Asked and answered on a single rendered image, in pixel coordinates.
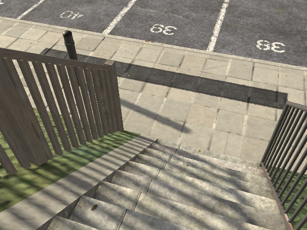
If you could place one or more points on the stairs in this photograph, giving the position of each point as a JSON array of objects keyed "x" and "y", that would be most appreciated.
[{"x": 172, "y": 186}]

